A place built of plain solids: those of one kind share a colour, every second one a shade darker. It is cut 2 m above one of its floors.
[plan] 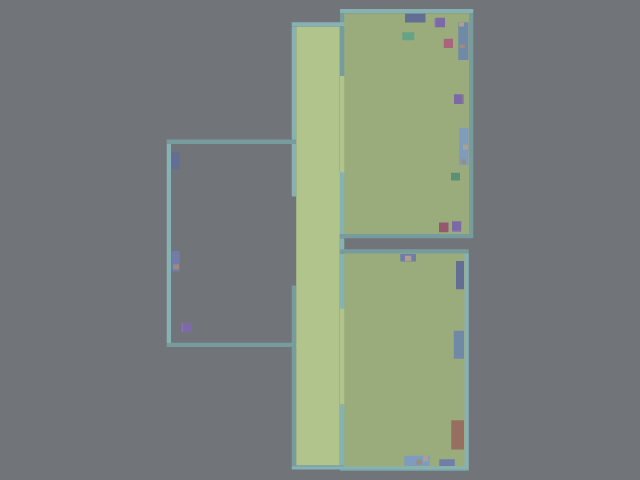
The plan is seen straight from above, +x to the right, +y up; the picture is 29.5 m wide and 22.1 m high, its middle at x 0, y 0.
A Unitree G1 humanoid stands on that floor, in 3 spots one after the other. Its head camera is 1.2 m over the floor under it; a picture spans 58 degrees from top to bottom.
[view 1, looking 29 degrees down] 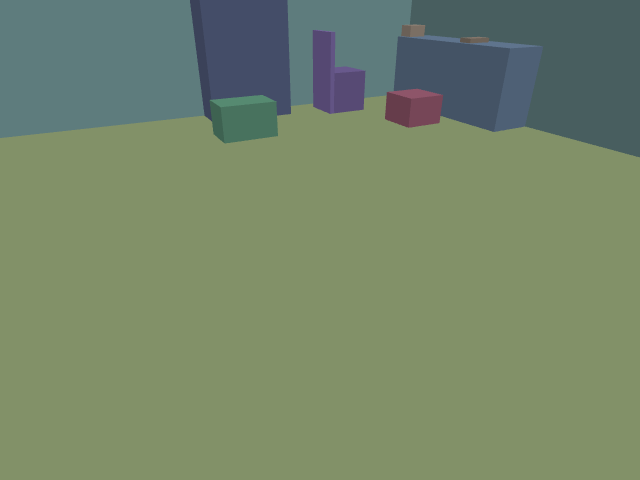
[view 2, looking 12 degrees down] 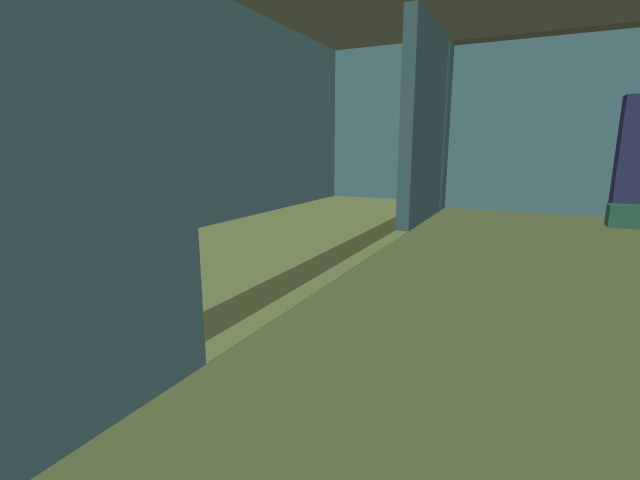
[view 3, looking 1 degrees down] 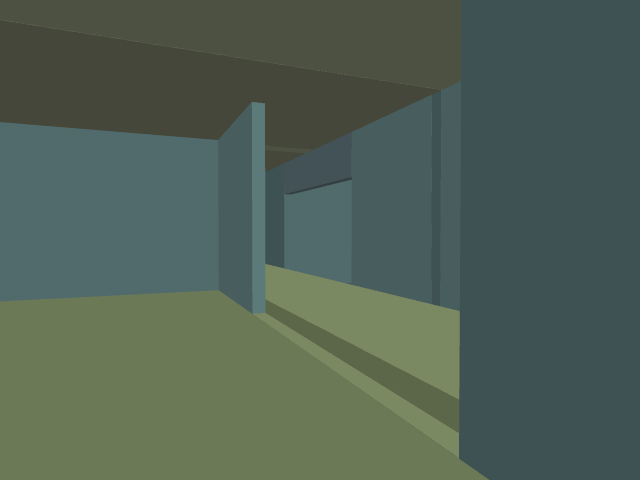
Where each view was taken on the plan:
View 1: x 2.68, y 5.19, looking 62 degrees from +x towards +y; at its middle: floor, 2.48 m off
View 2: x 2.68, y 1.37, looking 116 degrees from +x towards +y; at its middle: floor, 4.81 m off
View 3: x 2.68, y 9.37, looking -113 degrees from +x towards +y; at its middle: wall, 15.32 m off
